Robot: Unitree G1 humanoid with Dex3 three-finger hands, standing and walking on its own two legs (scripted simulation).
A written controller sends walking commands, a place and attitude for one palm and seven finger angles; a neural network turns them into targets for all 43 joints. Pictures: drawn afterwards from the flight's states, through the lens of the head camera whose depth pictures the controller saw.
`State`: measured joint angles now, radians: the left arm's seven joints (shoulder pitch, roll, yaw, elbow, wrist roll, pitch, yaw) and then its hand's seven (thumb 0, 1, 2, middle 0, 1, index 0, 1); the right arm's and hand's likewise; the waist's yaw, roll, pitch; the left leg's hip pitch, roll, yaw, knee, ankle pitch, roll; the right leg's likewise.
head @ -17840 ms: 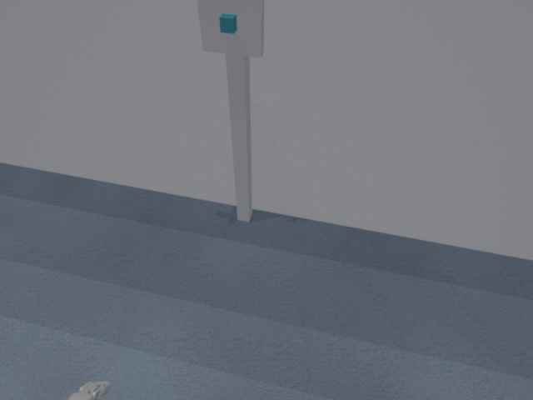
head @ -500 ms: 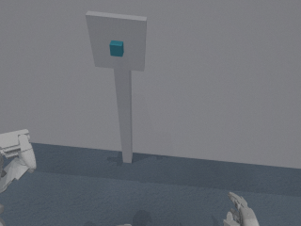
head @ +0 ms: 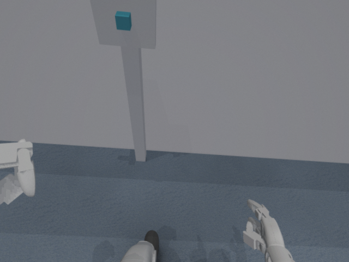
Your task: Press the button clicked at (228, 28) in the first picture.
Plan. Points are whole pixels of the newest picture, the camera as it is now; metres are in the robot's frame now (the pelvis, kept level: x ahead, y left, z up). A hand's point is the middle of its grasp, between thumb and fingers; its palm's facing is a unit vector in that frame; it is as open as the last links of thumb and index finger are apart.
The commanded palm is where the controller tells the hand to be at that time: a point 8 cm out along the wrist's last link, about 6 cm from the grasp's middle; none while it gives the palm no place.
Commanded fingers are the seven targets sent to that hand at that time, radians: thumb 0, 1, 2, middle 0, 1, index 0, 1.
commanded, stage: stop stepping back and stand still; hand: left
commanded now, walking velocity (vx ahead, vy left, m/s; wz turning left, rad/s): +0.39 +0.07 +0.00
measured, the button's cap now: (123, 20) +0.70 +0.20 +0.16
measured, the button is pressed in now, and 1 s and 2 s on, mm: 0 0 0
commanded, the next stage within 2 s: let the arm hang, fingers relaxed in 0.96 s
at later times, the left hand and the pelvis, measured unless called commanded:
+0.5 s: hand out of the picture +0.12 +0.26 +0.20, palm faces +0.37 -0.81 -0.45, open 3.1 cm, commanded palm +0.09 +0.31 +0.19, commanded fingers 0.00 0.90 0.90 -1.30 -1.50 -1.30 -1.50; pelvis -0.04 +0.03 +0.00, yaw +1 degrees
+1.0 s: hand out of the picture +0.11 +0.29 +0.17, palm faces +0.45 -0.79 -0.42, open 3.1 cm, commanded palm +0.05 +0.31 +0.19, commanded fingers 0.00 0.90 0.90 -1.30 -1.50 -1.30 -1.50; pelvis -0.07 +0.03 +0.01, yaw +1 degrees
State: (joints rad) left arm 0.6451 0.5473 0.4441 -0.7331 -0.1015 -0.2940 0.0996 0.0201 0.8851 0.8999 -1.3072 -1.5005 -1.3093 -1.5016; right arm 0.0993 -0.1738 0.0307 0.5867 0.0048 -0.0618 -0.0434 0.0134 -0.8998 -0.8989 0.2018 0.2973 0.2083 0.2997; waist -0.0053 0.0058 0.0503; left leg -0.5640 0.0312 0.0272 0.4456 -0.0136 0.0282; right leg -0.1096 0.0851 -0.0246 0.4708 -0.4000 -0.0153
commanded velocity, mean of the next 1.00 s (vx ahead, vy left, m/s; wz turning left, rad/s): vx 0.02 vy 0.01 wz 0.00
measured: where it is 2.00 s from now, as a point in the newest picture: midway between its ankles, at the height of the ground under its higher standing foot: outside the picture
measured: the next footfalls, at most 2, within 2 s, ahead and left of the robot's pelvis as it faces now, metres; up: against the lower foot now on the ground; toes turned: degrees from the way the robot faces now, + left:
left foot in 0.10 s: +0.14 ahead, +0.09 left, +0.00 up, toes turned -1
left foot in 0.48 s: +0.07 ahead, +0.10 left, +0.00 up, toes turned -2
